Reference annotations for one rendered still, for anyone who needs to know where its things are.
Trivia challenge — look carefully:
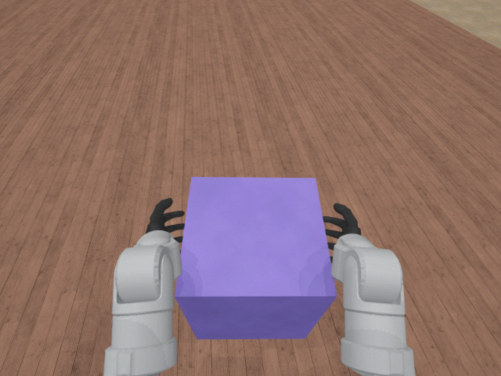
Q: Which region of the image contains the robot right forearm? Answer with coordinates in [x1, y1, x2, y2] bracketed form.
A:
[331, 233, 416, 376]

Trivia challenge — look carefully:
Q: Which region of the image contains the robot left forearm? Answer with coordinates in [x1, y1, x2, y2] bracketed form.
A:
[103, 230, 182, 376]

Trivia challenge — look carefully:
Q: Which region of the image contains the right robot hand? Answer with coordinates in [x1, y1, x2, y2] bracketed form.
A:
[323, 203, 362, 263]

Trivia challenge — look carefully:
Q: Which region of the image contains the left robot hand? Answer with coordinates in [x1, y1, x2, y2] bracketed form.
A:
[146, 198, 185, 254]

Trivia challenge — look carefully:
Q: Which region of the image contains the carton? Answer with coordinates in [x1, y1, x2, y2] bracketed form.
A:
[175, 177, 337, 339]

